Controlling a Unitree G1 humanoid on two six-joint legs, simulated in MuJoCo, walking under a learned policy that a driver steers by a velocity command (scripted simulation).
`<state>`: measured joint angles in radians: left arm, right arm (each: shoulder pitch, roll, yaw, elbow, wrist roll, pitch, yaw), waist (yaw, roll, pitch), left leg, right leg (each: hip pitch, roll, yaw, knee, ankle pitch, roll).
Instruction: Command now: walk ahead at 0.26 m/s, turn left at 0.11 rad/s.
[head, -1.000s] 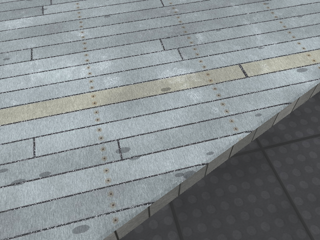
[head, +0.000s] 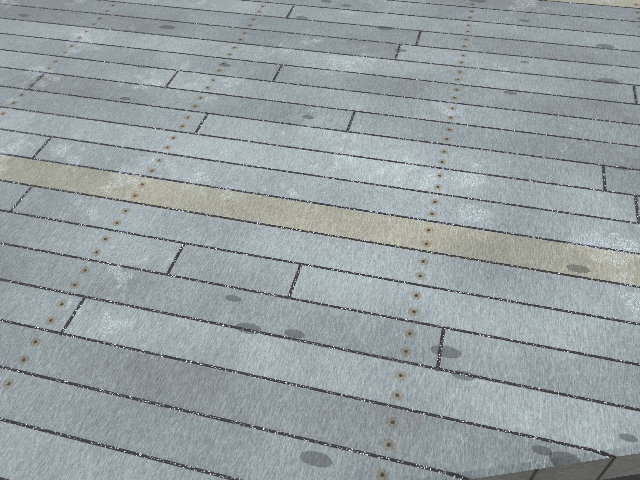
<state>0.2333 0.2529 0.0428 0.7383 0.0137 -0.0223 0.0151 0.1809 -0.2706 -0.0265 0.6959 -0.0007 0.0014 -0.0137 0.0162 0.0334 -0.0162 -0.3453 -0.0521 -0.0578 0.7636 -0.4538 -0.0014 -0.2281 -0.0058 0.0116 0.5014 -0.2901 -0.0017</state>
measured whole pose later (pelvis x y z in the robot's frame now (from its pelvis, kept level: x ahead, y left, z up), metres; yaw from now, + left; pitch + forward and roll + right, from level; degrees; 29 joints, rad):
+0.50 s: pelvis +0.15 +0.05 +0.01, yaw +0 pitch +2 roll +0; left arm 0.15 0.29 0.05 0.70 0.00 -0.07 -0.02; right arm 0.39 -0.25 -0.03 0.78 0.00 -0.07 0.00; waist -0.06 -0.05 0.01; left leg -0.03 -0.05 0.02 0.23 -0.23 0.05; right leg -0.64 -0.09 0.01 0.85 -0.12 0.02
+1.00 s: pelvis +0.40 +0.02 +0.01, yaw +1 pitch +3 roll +1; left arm 0.53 0.16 -0.02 1.02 0.01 -0.01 0.00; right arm 0.11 -0.11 0.08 0.57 0.01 -0.04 0.01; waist 0.02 0.00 0.01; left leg -1.25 0.07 0.03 1.80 -0.27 0.01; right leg -0.09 -0.03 -0.05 0.31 -0.27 -0.03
